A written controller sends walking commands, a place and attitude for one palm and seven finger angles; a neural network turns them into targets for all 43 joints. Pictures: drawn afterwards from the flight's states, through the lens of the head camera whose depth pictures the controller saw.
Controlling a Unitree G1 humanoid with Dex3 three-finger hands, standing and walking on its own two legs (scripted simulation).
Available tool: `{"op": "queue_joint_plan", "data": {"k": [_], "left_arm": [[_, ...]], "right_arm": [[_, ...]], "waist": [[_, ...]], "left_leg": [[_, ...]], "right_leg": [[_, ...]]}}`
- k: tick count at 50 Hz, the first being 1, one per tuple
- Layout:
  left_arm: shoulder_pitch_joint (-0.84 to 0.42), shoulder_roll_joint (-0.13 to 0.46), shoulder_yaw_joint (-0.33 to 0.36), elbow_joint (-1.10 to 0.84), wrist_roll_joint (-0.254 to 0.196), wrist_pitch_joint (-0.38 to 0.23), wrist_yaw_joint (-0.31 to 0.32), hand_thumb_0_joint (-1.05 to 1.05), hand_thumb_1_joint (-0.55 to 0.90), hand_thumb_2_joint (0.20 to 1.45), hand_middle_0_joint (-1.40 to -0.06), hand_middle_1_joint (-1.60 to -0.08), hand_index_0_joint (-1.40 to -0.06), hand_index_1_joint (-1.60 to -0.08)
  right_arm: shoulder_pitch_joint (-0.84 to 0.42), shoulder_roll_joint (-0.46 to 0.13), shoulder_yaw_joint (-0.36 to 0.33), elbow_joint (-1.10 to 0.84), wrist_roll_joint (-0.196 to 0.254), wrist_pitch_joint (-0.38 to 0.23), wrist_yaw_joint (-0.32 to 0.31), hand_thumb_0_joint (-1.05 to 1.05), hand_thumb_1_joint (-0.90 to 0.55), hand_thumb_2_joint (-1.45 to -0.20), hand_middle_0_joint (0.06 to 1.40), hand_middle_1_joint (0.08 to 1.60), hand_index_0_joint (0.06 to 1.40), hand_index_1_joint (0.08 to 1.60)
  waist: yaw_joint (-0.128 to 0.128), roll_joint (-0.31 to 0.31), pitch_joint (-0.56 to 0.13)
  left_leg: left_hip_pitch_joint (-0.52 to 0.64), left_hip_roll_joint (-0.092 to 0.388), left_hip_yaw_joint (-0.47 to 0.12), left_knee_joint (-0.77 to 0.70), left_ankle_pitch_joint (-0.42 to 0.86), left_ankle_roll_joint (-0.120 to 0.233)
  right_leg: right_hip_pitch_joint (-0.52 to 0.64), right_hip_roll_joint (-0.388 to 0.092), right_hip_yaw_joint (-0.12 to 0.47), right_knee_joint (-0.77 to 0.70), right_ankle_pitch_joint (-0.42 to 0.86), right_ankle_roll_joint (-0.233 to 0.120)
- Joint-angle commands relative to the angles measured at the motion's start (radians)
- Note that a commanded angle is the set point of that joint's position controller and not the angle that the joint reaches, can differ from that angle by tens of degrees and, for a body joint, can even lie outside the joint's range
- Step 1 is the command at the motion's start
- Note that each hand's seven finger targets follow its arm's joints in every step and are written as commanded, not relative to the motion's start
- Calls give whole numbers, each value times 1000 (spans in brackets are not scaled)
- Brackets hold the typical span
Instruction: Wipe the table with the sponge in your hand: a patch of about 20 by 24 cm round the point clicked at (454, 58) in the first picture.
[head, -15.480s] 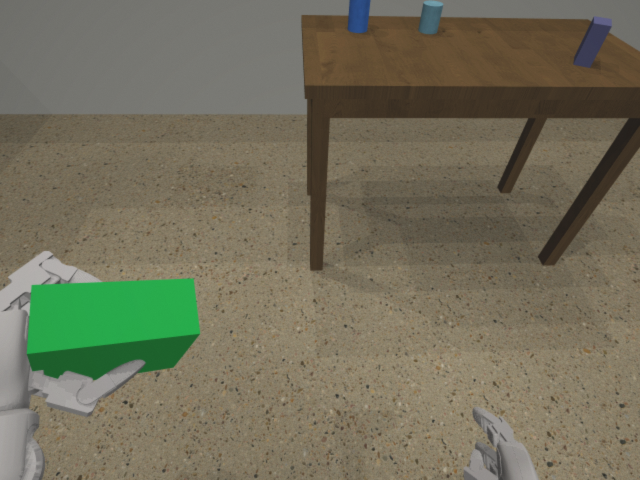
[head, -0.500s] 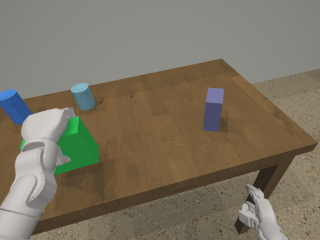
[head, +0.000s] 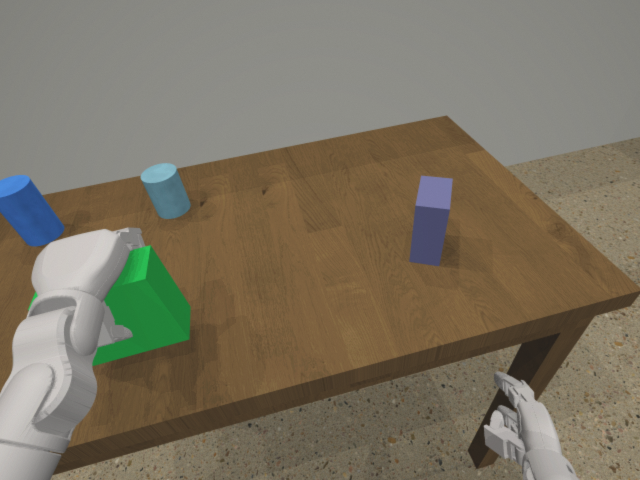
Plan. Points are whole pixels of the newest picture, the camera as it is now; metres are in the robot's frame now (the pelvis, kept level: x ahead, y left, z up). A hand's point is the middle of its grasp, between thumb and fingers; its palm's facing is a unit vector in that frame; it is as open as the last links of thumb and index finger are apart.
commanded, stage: lower the sponge onto the table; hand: left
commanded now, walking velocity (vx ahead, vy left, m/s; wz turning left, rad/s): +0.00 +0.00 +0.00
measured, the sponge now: (128, 317) +0.26 +0.30 +0.09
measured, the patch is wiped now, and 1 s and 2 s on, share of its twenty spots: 0.00 0.00 0.45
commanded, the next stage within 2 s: wipe forward along the first lane in 0.80 s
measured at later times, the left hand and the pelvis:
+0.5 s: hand (138, 303) +0.26 +0.27 +0.12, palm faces +0.04 -0.06 -1.00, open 9.9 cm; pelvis +0.00 +0.01 +0.00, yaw +0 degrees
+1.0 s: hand (127, 305) +0.26 +0.29 +0.12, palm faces +0.04 -0.05 -1.00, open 9.9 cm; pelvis +0.01 +0.00 +0.00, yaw +0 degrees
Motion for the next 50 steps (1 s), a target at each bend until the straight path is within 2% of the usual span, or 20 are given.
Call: {"op": "queue_joint_plan", "data": {"k": [1, 8, 11, 12, 16, 17, 21, 22, 25, 26, 27, 31, 32, 35, 36, 37, 41, 42, 45, 50], "left_arm": [[-310, 300, 200, -269, 41, -61, 67, 0, 100, 1300, -1200, -1600, -1200, -1600], [-253, 212, 164, -246, 45, -41, 143, 0, 100, 1300, -1200, -1600, -1200, -1600], [-250, 210, 153, -203, 50, 11, 137, 0, 100, 1300, -1200, -1600, -1200, -1600], [-269, 154, 95, -203, 49, 19, 129, 0, 100, 1300, -1200, -1600, -1200, -1600], [-299, 171, 76, -203, 74, 32, 108, 0, 100, 1300, -1200, -1600, -1200, -1600], [-317, 120, 27, -214, 73, 25, 102, 0, 100, 1300, -1200, -1600, -1200, -1600], [-334, 187, 86, -227, 92, -11, 113, 0, 100, 1300, -1200, -1600, -1200, -1600], [-350, 143, 57, -214, 87, -18, 119, 0, 100, 1300, -1200, -1600, -1200, -1600], [-355, 179, 94, -146, 90, -17, 144, 0, 100, 1300, -1200, -1600, -1200, -1600], [-344, 231, 150, -128, 90, -7, 154, 0, 100, 1300, -1200, -1600, -1200, -1600], [-364, 170, 97, -118, 85, -3, 154, 0, 100, 1300, -1200, -1600, -1200, -1600], [-292, 215, 141, -103, 80, 15, 152, 0, 100, 1300, -1200, -1600, -1200, -1600], [-298, 156, 90, -104, 72, 16, 141, 0, 100, 1300, -1200, -1600, -1200, -1600], [-276, 157, 74, -104, 72, 5, 113, 0, 100, 1300, -1200, -1600, -1200, -1600], [-253, 208, 125, -105, 71, -2, 110, 0, 100, 1300, -1200, -1600, -1200, -1600], [-258, 165, 88, -124, 69, -17, 103, 0, 100, 1300, -1200, -1600, -1200, -1600], [-210, 209, 147, -125, 64, -53, 107, 0, 100, 1300, -1200, -1600, -1200, -1600], [-188, 159, 117, -131, 54, -62, 111, 0, 100, 1300, -1200, -1600, -1200, -1600], [-104, 164, 138, -153, 46, -71, 125, 0, 100, 1300, -1200, -1600, -1200, -1600], [-199, 182, 130, -55, 62, -49, 136, 0, 100, 1300, -1200, -1600, -1200, -1600]], "right_arm": [[-279, -55, -8, -189, -12, -69, 4, 0, -900, -900, 200, 300, 200, 300], [-272, -48, -17, -170, -15, -64, 19, 0, -900, -900, 200, 300, 200, 300], [-306, -55, -13, -169, -7, -53, 20, 0, -900, -900, 200, 300, 200, 300], [-302, -49, -8, -174, -5, -48, 20, 0, -900, -900, 200, 300, 200, 300], [-312, -52, -6, -175, -2, -47, 14, 0, -900, -900, 200, 300, 200, 300], [-307, -43, -3, -181, -2, -50, 13, 0, -900, -900, 200, 300, 200, 300], [-294, -48, -8, -174, -7, -56, 11, 0, -900, -900, 200, 300, 200, 300], [-288, -38, -4, -176, -8, -59, 10, 0, -900, -900, 200, 300, 200, 300], [-270, -50, -13, -153, -12, -48, 9, 0, -900, -900, 200, 300, 200, 300], [-277, -57, -13, -150, -10, -50, 8, 0, -900, -900, 200, 300, 200, 300], [-283, -46, -6, -159, -6, -50, 10, 0, -900, -900, 200, 300, 200, 300], [-284, -61, -13, -154, -9, -46, 14, 0, -900, -900, 200, 300, 200, 300], [-284, -52, -8, -165, -7, -47, 16, 0, -900, -900, 200, 300, 200, 300], [-265, -60, -13, -162, -10, -42, 18, 0, -900, -900, 200, 300, 200, 300], [-264, -64, -13, -165, -10, -47, 17, 0, -900, -900, 200, 300, 200, 300], [-262, -56, -9, -174, -10, -51, 17, 0, -900, -900, 200, 300, 200, 300], [-245, -65, -16, -167, -13, -50, 17, 0, -900, -900, 200, 300, 200, 300], [-236, -55, -16, -175, -14, -54, 21, 0, -900, -900, 200, 300, 200, 300], [-223, -63, -26, -175, -19, -51, 27, 0, -900, -900, 200, 300, 200, 300], [-215, -73, -25, -156, -13, -39, 15, 0, -900, -900, 200, 300, 200, 300]], "waist": [[28, 1, -203], [44, 9, -205], [37, -14, -151], [28, -27, -158], [21, -16, -156], [17, -12, -172], [23, 0, -189], [22, -20, -194], [24, -32, -174], [30, -39, -166], [23, -55, -169], [33, -7, -181], [23, -32, -183], [10, -34, -173], [13, -40, -165], [8, -42, -179], [11, -27, -152], [13, -45, -163], [23, -55, -173], [2, -65, -124]], "left_leg": [[122, -31, -85, -46, 63, 28], [124, -25, -83, -78, 98, 15], [91, -27, -83, -92, 46, 13], [86, -28, -73, -95, 28, 16], [87, -33, -86, -109, -33, 20], [92, -35, -77, -103, -27, 23], [109, -31, -97, -116, -41, 25], [107, -33, -86, -107, -23, 25], [107, -35, -73, -100, 2, 23], [101, -37, -78, -101, -12, 22], [93, -39, -66, -97, -3, 22], [103, -41, -65, -80, 39, 21], [96, -39, -54, -68, 58, 24], [105, -39, -53, -50, 68, 30], [104, -40, -60, -49, 57, 30], [105, -41, -52, -40, 74, 34], [110, -38, -61, -35, 83, 32], [104, -36, -55, -31, 92, 33], [109, -34, -53, -22, 137, 34], [84, -36, -49, -34, 72, 32]], "right_leg": [[-15, -11, 128, -114, 33, -45], [11, -8, 90, -109, 65, -44], [-6, -1, 111, -115, 26, -48], [-9, -8, 85, -114, 12, -38], [-17, 4, 102, -110, -22, -42], [-15, -3, 79, -106, -15, -37], [-2, 13, 97, -103, -11, -43], [-3, 6, 76, -103, -6, -40], [-10, 3, 84, -126, -3, -39], [-9, 11, 118, -132, -27, -48], [-9, 3, 91, -130, -26, -40], [4, 4, 119, -127, 6, -47], [4, -6, 98, -124, 24, -39], [-16, -10, 98, -131, 38, -31], [-19, -2, 122, -134, 19, -40], [-13, -9, 99, -127, 38, -34], [-31, -1, 118, -132, 53, -38], [-22, -7, 89, -125, 62, -31], [-7, -11, 85, -113, 127, -25], [-48, -8, 86, -136, 53, -23]]}}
